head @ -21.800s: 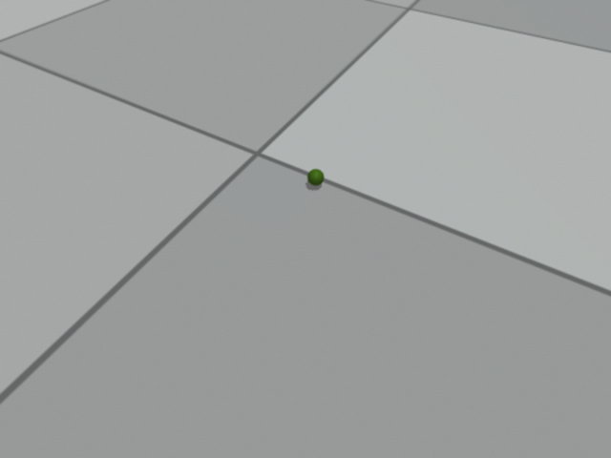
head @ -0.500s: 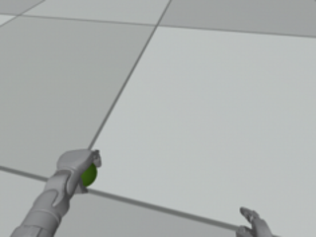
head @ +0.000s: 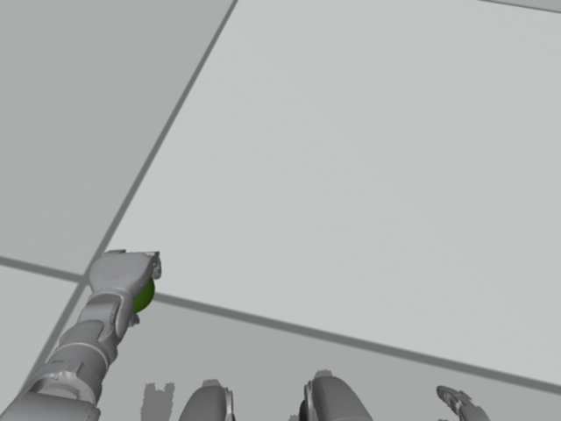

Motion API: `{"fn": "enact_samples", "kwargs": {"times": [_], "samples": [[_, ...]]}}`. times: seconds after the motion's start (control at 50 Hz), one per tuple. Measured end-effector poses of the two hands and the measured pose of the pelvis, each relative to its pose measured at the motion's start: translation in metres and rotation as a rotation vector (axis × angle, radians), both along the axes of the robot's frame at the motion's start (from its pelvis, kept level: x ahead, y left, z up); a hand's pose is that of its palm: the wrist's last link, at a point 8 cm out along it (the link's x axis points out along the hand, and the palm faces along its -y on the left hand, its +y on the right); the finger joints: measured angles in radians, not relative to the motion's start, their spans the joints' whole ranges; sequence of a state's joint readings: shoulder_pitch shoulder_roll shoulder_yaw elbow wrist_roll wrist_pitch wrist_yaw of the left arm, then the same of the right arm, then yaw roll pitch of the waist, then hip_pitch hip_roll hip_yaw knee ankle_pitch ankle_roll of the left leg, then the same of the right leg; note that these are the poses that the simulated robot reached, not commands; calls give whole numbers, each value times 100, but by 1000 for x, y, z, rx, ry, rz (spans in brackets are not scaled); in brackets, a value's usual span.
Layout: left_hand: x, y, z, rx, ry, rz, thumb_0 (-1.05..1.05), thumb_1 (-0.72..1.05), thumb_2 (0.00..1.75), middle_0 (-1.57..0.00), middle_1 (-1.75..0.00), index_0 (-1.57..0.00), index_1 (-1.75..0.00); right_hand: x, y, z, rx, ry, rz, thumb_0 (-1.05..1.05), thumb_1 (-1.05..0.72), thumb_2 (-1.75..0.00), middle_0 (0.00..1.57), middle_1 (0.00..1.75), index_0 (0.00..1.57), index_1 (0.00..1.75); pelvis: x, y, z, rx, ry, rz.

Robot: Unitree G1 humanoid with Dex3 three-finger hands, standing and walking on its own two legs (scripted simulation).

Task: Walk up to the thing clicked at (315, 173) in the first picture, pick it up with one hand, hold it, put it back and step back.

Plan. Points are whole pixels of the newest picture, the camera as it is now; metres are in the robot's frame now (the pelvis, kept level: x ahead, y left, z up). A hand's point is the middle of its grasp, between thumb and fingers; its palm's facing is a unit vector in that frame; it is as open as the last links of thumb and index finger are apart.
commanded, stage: crouch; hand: left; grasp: from above
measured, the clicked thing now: (130, 290) +0.34 +0.23 -0.13
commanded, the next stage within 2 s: lower in 1.42 s
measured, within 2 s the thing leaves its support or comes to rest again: neither
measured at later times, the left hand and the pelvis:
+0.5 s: hand (160, 308) +0.37 +0.24 -0.35, palm faces -0.46 +0.00 -0.89, open 9.7 cm; pelvis -0.04 +0.01 -0.20, yaw -1 degrees
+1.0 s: hand (169, 312) +0.39 +0.25 -0.47, palm faces -0.46 -0.02 -0.89, open 9.7 cm; pelvis -0.06 +0.00 -0.30, yaw -3 degrees
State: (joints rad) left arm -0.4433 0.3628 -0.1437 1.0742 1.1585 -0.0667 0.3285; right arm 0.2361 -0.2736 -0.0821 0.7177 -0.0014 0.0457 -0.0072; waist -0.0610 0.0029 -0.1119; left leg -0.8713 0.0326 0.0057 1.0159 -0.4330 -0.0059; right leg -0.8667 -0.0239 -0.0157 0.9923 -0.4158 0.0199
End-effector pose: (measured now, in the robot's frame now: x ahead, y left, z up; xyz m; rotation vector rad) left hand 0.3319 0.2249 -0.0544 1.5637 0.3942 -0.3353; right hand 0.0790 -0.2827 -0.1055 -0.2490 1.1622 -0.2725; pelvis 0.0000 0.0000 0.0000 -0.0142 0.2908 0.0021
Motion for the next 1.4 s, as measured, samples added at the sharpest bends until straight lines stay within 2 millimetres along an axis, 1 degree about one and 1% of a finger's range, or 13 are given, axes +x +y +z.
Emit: {"fn": "enact_samples", "kwargs": {"times": [0.08,0.16,0.28,0.36,0.46,0.54,0.62,0.7,0.78,0.9,1.02,1.22,1.4], "samples": [[11,1,-41,8,-19,-6,-1,-3,65,-50,-88,-64,-86,-26,-4,-34,-30,53,-19,0,-90,-90,20,30,20,30,-9,2,-35,-7,83,-2],[23,2,-82,12,-38,0,-1,-3,65,-50,-88,-64,-86,-48,-3,-73,-44,100,-40,0,-90,-90,20,30,20,30,-19,5,-72,-15,160,-4],[35,5,-141,15,-34,21,-1,-3,67,-49,-88,-63,-87,-70,9,-132,-26,150,-45,0,-90,-90,20,30,20,30,-32,7,-124,-21,243,-5],[39,9,-180,11,-8,29,0,-4,68,-48,-89,-62,-88,-76,17,-167,-3,165,-29,0,-90,-90,21,30,20,30,-39,8,-155,-25,285,-4],[44,14,-227,-5,11,23,0,-5,70,-48,-89,-62,-89,-75,21,-206,13,177,9,0,-90,-90,21,30,20,30,-43,7,-192,-34,330,-3],[49,16,-258,-17,4,11,0,-5,71,-48,-89,-62,-89,-72,20,-229,12,188,42,0,-90,-90,21,30,20,30,-45,6,-217,-43,352,-1],[54,18,-285,-23,-2,10,0,-6,72,-49,-89,-63,-89,-68,16,-247,5,199,72,0,-90,-90,21,30,20,30,-46,5,-237,-50,367,-1],[58,20,-306,-23,-4,17,0,-6,72,-49,-89,-63,-89,-66,11,-260,-1,206,94,0,-91,-90,21,30,20,30,-46,4,-253,-56,372,-3],[62,21,-322,-22,-4,24,0,-6,72,-49,-89,-63,-89,-68,6,-272,-4,216,107,0,-91,-90,21,30,20,30,-48,3,-267,-58,371,-6],[65,22,-344,-22,6,32,0,-6,71,-49,-89,-63,-88,-77,2,-288,-1,240,109,0,-91,-90,21,30,20,30,-52,1,-286,-59,365,-15],[66,23,-362,-27,15,32,0,-5,71,-48,-89,-63,-89,-90,2,-303,4,261,107,0,-91,-90,21,30,20,30,-56,1,-304,-61,351,-22],[71,23,-387,-30,12,25,0,-4,69,-48,-89,-62,-89,-111,6,-327,16,290,99,0,-91,-90,21,30,20,30,-62,1,-332,-64,331,-28],[75,23,-404,-30,15,26,-1,-3,67,-48,-89,-63,-88,-121,8,-343,25,310,99,0,-91,-90,21,30,20,30,-64,2,-349,-67,321,-34]]}}
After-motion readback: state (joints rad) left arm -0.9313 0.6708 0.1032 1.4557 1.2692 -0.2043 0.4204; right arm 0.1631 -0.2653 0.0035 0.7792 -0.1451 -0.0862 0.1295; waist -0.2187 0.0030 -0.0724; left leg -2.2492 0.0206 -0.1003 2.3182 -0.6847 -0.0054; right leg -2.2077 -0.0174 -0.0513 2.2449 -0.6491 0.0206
